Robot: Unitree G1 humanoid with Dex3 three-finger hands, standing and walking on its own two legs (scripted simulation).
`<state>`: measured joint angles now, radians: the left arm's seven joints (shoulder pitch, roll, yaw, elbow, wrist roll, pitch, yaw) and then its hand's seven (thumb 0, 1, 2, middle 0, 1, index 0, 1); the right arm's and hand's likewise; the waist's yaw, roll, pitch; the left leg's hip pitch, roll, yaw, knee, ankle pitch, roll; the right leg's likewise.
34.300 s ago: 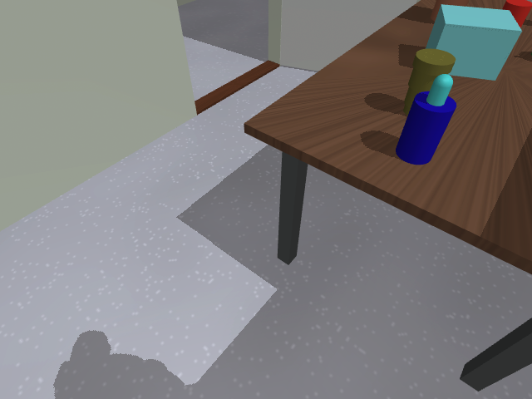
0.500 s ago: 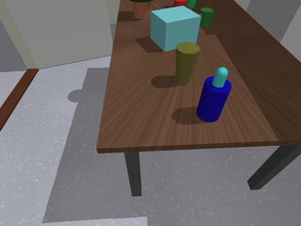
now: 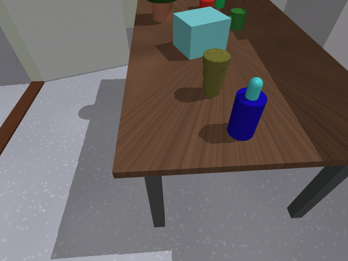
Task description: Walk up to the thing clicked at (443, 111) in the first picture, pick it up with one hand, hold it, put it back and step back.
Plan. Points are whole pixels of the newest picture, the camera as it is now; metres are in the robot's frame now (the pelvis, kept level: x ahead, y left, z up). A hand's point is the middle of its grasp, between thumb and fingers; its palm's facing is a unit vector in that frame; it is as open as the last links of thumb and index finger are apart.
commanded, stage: stand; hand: right
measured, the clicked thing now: (247, 107) +0.54 -0.21 +0.04
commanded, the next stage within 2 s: step back in 0.74 s
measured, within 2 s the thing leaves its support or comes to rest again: neither
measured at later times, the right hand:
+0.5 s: hand out of the picture +0.08 -0.26 -0.16, palm faces -0.03 +0.94 -0.35, open 7.4 cm
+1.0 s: hand out of the picture +0.08 -0.29 -0.18, palm faces -0.02 +0.93 -0.36, open 7.4 cm
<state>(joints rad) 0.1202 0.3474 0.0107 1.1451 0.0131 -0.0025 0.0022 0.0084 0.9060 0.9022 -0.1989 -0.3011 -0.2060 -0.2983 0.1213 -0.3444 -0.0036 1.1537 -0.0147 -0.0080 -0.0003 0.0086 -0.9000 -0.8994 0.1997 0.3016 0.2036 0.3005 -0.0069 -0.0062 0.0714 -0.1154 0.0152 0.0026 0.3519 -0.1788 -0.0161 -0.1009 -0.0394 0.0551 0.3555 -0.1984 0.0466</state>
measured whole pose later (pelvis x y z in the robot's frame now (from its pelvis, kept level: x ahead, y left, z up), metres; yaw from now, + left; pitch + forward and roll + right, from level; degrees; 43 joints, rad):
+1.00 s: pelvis -0.03 -0.02 -0.02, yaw +0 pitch -2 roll +1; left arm 0.08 0.40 0.05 0.99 0.01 0.03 0.01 0.01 0.91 0.90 -0.20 -0.30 -0.21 -0.30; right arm 0.03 -0.39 -0.05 1.00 0.00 0.06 0.01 0.01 -0.90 -0.90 0.20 0.30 0.20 0.30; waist 0.00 0.00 0.20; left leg -0.32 0.03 -0.02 0.61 -0.26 -0.02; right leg -0.32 -0.01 0.04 0.64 -0.29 0.00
